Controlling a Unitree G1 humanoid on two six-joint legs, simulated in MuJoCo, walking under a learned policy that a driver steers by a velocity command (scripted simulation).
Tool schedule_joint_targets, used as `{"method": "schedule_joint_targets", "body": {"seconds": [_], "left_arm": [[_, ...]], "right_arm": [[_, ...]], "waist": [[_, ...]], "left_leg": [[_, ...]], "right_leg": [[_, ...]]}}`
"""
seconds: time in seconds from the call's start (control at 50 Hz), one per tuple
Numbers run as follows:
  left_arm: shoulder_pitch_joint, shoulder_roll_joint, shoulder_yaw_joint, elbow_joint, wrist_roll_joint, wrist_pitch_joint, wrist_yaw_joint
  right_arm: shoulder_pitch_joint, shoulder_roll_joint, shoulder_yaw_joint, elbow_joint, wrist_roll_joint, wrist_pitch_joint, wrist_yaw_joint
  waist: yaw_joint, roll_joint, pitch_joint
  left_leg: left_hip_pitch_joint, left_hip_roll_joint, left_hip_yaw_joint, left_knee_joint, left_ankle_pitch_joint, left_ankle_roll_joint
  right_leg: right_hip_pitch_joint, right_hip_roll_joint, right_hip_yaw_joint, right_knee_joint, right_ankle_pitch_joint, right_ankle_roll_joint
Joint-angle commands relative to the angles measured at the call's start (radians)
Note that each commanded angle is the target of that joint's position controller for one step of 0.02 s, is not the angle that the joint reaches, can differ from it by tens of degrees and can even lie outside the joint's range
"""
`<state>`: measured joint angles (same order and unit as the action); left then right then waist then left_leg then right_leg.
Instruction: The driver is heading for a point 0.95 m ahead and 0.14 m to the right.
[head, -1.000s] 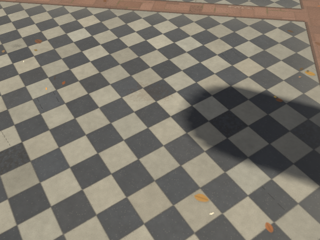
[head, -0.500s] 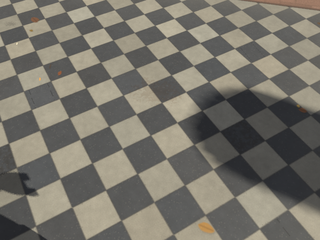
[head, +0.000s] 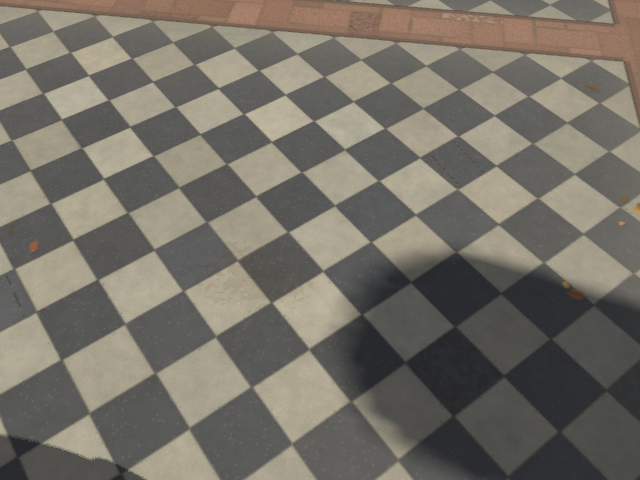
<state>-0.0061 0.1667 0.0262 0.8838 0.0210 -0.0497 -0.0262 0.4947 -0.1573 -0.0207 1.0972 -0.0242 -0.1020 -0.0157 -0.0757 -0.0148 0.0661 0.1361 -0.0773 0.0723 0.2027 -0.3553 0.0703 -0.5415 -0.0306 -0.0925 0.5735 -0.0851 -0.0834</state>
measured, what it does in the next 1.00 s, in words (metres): walks ahead: right foot, then left foot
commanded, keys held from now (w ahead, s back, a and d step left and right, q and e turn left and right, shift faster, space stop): w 1.00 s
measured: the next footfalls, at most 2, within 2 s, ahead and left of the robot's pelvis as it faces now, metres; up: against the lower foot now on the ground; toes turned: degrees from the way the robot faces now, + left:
right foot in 0.04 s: +0.20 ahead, -0.09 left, +0.00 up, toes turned -4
left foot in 0.60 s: +0.50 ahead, +0.08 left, +0.00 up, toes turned +5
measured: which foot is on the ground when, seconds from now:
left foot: down 0.00-0.06, up 0.08-0.58, down 0.60-1.00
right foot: up 0.00-0.02, down 0.04-0.62, up 0.64-1.00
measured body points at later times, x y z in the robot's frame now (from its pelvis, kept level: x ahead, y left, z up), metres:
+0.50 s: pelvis +0.27 -0.02 +0.01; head +0.30 -0.02 +0.46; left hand +0.18 +0.21 -0.13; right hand +0.45 -0.23 -0.12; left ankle +0.44 +0.11 -0.69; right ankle +0.16 -0.09 -0.73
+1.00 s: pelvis +0.54 +0.02 +0.01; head +0.56 +0.03 +0.46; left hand +0.69 +0.25 -0.12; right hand +0.47 -0.21 -0.13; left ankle +0.46 +0.08 -0.73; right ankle +0.70 -0.12 -0.68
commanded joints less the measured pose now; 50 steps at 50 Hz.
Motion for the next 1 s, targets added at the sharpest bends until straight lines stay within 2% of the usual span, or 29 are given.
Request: {"method": "schedule_joint_targets", "body": {"seconds": [0.02,0.04,0.06,0.08,0.1,0.12,0.14,0.16,0.18,0.22,0.28,0.38,0.46,0.5,0.54,0.56,0.58,0.6,0.62,0.64,0.66,0.68,0.7,0.72,0.74,0.8,0.82,0.88,1.0], "left_arm": [[0.190,0.114,0.041,0.010,0.002,-0.027,0.018],[0.359,0.146,0.058,0.063,0.016,-0.037,0.028],[0.515,0.245,0.084,0.087,0.043,-0.040,0.038],[0.506,0.272,0.097,0.091,0.023,-0.024,0.025],[0.387,0.226,0.086,0.074,-0.003,-0.017,0.017],[0.301,0.161,0.067,0.059,-0.009,-0.022,0.013],[0.264,0.113,0.054,0.062,-0.004,-0.030,0.012],[0.272,0.081,0.042,0.080,-0.004,-0.039,0.018],[0.287,0.065,0.036,0.095,-0.004,-0.045,0.022],[0.346,0.086,0.036,0.120,-0.007,-0.060,0.026],[0.399,0.119,0.039,0.133,-0.009,-0.064,0.027],[0.487,0.112,0.028,0.148,-0.009,-0.062,0.027],[0.555,0.120,0.026,0.171,-0.003,-0.059,0.035],[0.563,0.128,0.028,0.180,0.003,-0.056,0.042],[0.535,0.141,0.032,0.180,0.007,-0.054,0.047],[0.519,0.152,0.035,0.179,0.008,-0.052,0.049],[0.502,0.159,0.037,0.178,0.006,-0.048,0.048],[0.490,0.149,0.033,0.168,-0.002,-0.046,0.046],[0.523,0.084,0.016,0.129,-0.027,-0.047,0.038],[0.597,0.081,0.026,0.136,-0.042,-0.046,0.030],[0.503,0.134,0.040,0.123,-0.018,-0.038,0.033],[0.416,0.121,0.038,0.099,-0.009,-0.043,0.028],[0.393,0.098,0.036,0.097,-0.008,-0.043,0.025],[0.392,0.089,0.038,0.095,0.008,-0.031,0.021],[0.418,0.067,0.034,0.105,0.016,-0.017,0.014],[0.375,0.064,0.037,0.086,0.020,0.006,0.002],[0.329,0.068,0.037,0.070,0.019,0.011,0.000],[0.189,0.080,0.036,0.021,0.013,0.014,-0.003],[-0.001,0.063,0.018,-0.043,0.001,0.006,-0.003]], "right_arm": [[0.014,-0.164,-0.031,-0.019,-0.003,-0.001,-0.009],[-0.004,-0.159,-0.028,-0.029,0.006,0.000,-0.007],[0.020,-0.095,-0.012,-0.067,0.031,-0.001,0.002],[0.105,-0.080,-0.020,-0.061,0.051,0.001,0.010],[0.018,-0.141,-0.036,-0.074,0.024,0.008,0.006],[-0.070,-0.128,-0.036,-0.100,0.015,0.003,0.010],[-0.101,-0.105,-0.035,-0.105,0.014,0.004,0.013],[-0.109,-0.096,-0.038,-0.111,-0.003,0.015,0.017],[-0.082,-0.071,-0.034,-0.101,-0.013,0.029,0.024],[-0.089,-0.061,-0.036,-0.107,-0.017,0.047,0.034],[-0.214,-0.076,-0.038,-0.153,-0.016,0.061,0.042],[-0.427,-0.070,-0.026,-0.226,-0.001,0.058,0.046],[-0.531,-0.072,-0.019,-0.262,0.003,0.052,0.044],[-0.555,-0.083,-0.022,-0.279,0.003,0.045,0.043],[-0.513,-0.095,-0.029,-0.275,0.002,0.036,0.038],[-0.442,-0.108,-0.037,-0.253,0.002,0.031,0.032],[-0.306,-0.123,-0.049,-0.208,-0.001,0.023,0.024],[-0.133,-0.162,-0.067,-0.154,-0.017,0.012,0.014],[0.016,-0.264,-0.092,-0.136,-0.042,0.008,0.005],[-0.001,-0.291,-0.102,-0.131,-0.016,0.026,0.017],[-0.127,-0.242,-0.091,-0.151,0.009,0.034,0.023],[-0.210,-0.172,-0.071,-0.166,0.013,0.028,0.027],[-0.245,-0.127,-0.057,-0.162,0.008,0.021,0.028],[-0.238,-0.098,-0.047,-0.147,0.010,0.013,0.023],[-0.223,-0.084,-0.041,-0.132,0.010,0.006,0.018],[-0.146,-0.123,-0.045,-0.102,0.014,-0.012,0.014],[-0.129,-0.134,-0.047,-0.098,0.014,-0.013,0.014],[-0.070,-0.130,-0.041,-0.087,0.015,-0.009,0.014],[0.034,-0.131,-0.033,-0.058,0.011,-0.007,0.008]], "waist": [[0.142,0.097,-0.078],[0.213,0.076,-0.164],[0.238,-0.057,-0.302],[0.187,-0.210,-0.397],[0.146,-0.056,-0.256],[0.129,-0.013,-0.128],[0.096,0.016,-0.052],[0.070,0.000,-0.027],[0.049,-0.014,-0.026],[0.036,-0.025,-0.026],[0.047,-0.032,0.009],[0.099,-0.045,0.035],[0.133,-0.058,0.043],[0.129,-0.059,0.050],[0.095,-0.063,0.031],[0.063,-0.070,-0.007],[0.005,-0.056,-0.075],[-0.060,-0.028,-0.170],[-0.079,0.120,-0.312],[-0.032,0.254,-0.389],[0.010,0.102,-0.235],[0.024,0.051,-0.115],[0.059,0.027,-0.048],[0.085,0.045,-0.025],[0.104,0.058,-0.026],[0.116,0.062,-0.018],[0.110,0.063,-0.006],[0.080,0.066,0.024],[0.026,0.081,0.037]], "left_leg": [[-0.006,0.271,-0.069,0.299,1.078,0.088],[-0.130,0.239,-0.044,0.500,0.937,0.071],[-0.403,0.156,0.006,0.836,0.525,0.040],[-0.661,-0.015,-0.038,1.140,-0.154,0.019],[-0.750,0.064,-0.129,1.175,-0.079,0.034],[-0.764,0.099,-0.127,1.131,0.000,0.033],[-0.731,0.134,-0.122,1.063,0.048,0.032],[-0.689,0.156,-0.124,1.007,0.068,0.024],[-0.645,0.163,-0.117,0.975,0.079,0.014],[-0.646,0.163,-0.094,0.938,0.097,-0.002],[-0.747,0.185,-0.064,0.847,0.188,-0.027],[-0.783,0.171,-0.014,0.581,0.331,-0.049],[-0.776,0.139,0.013,0.443,0.346,-0.025],[-0.774,0.129,0.011,0.401,0.298,-0.002],[-0.685,0.097,0.023,0.355,0.224,0.031],[-0.587,0.065,0.035,0.336,0.189,0.049],[-0.433,0.033,0.049,0.279,0.207,0.071],[-0.187,0.085,-0.007,0.257,0.237,0.103],[0.093,0.363,-0.355,0.232,0.147,0.180],[0.194,0.514,-0.767,0.078,0.122,0.291],[0.062,0.463,-0.638,0.060,0.040,0.253],[-0.089,0.423,-0.505,0.025,0.065,0.224],[-0.201,0.372,-0.406,-0.013,0.136,0.181],[-0.269,0.331,-0.333,-0.031,0.204,0.151],[-0.303,0.304,-0.279,-0.044,0.246,0.134],[-0.302,0.281,-0.210,-0.066,0.370,0.140],[-0.295,0.277,-0.196,-0.080,0.371,0.140],[-0.249,0.260,-0.164,-0.099,0.421,0.130],[-0.126,0.255,-0.110,-0.073,0.577,0.113]], "right_leg": [[0.233,0.082,-0.030,-0.083,-0.067,-0.058],[0.468,0.038,0.013,-0.123,-0.025,-0.087],[0.757,-0.227,0.331,-0.134,-0.117,-0.162],[0.888,-0.406,0.772,-0.273,-0.127,-0.286],[0.763,-0.354,0.669,-0.302,-0.206,-0.249],[0.613,-0.319,0.536,-0.339,-0.187,-0.220],[0.496,-0.271,0.437,-0.378,-0.108,-0.179],[0.426,-0.229,0.364,-0.394,-0.040,-0.148],[0.386,-0.201,0.307,-0.407,0.000,-0.128],[0.377,-0.181,0.256,-0.417,0.105,-0.128],[0.394,-0.163,0.204,-0.451,0.137,-0.126],[0.463,-0.132,0.141,-0.455,0.262,-0.101],[0.580,-0.158,0.127,-0.427,0.335,-0.106],[0.643,-0.186,0.129,-0.394,0.395,-0.112],[0.669,-0.197,0.110,-0.317,0.571,-0.098],[0.670,-0.193,0.099,-0.232,0.701,-0.086],[0.652,-0.170,0.078,-0.078,0.756,-0.071],[0.516,-0.132,0.052,0.130,0.608,-0.052],[0.245,-0.037,-0.003,0.478,0.162,-0.019],[0.003,0.119,0.064,0.748,-0.440,-0.004],[-0.085,0.035,0.142,0.784,-0.359,-0.017],[-0.092,0.000,0.140,0.739,-0.277,-0.016],[-0.052,-0.035,0.136,0.667,-0.228,-0.014],[-0.005,-0.056,0.137,0.610,-0.207,-0.005],[0.036,-0.062,0.130,0.581,-0.194,0.005],[-0.002,-0.068,0.099,0.525,-0.143,0.030],[-0.039,-0.077,0.091,0.495,-0.109,0.039],[-0.128,-0.089,0.068,0.370,-0.010,0.061],[-0.112,-0.044,0.015,0.105,0.088,0.054]]}}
